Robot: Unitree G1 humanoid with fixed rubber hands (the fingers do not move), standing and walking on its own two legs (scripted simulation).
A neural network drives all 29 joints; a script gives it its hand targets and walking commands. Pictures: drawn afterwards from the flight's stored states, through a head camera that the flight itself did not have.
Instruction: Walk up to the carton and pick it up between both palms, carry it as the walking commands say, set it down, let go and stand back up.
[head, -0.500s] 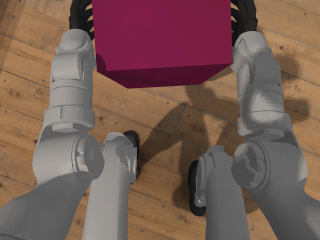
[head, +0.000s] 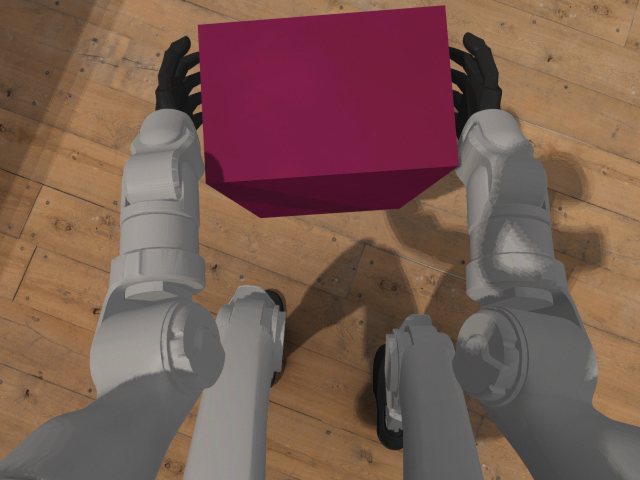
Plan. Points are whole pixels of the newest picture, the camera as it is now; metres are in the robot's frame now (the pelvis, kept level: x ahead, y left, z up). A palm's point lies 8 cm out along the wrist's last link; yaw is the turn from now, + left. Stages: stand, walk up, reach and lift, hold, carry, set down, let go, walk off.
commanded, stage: reach and lift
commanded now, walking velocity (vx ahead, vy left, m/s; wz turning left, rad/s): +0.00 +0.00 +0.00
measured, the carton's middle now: (326, 142) +0.51 +0.07 -0.15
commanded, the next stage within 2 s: none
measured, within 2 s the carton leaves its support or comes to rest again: neither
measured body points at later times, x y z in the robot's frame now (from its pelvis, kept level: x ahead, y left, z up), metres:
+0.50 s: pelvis +0.01 +0.00 +0.05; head +0.26 +0.04 +0.42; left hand +0.48 +0.23 -0.01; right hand +0.52 -0.09 +0.00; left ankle +0.15 +0.14 -0.46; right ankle +0.08 -0.14 -0.46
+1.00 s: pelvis +0.03 +0.00 +0.11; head +0.24 +0.04 +0.51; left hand +0.46 +0.23 +0.05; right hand +0.51 -0.09 +0.06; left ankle +0.15 +0.14 -0.46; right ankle +0.08 -0.14 -0.46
